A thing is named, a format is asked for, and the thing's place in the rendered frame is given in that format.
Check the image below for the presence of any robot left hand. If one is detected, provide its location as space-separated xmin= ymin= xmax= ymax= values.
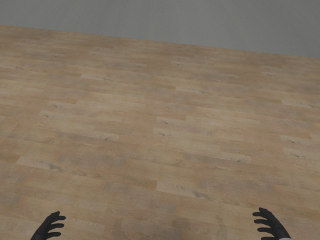
xmin=30 ymin=211 xmax=66 ymax=240

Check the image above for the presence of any robot right hand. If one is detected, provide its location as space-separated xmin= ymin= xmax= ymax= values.
xmin=252 ymin=207 xmax=291 ymax=240

